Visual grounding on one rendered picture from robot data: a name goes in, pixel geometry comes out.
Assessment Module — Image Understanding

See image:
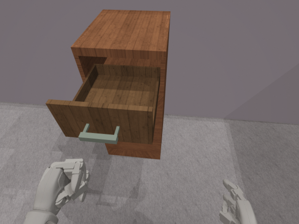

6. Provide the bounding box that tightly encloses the handle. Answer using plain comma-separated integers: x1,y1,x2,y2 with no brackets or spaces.
78,124,120,144

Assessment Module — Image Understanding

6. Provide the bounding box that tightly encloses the robot left hand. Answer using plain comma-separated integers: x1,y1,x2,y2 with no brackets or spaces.
33,159,90,215

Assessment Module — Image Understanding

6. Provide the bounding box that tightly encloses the robot left forearm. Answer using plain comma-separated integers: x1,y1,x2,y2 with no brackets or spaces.
23,210,58,224

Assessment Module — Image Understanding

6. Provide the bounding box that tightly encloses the robot right hand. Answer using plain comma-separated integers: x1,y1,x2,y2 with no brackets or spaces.
220,179,258,224

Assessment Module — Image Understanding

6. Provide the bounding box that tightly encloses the cabinet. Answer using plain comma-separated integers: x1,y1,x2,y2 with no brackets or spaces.
71,9,171,160

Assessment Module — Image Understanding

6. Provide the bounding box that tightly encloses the drawer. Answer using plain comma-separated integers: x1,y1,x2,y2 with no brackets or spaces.
46,64,161,144

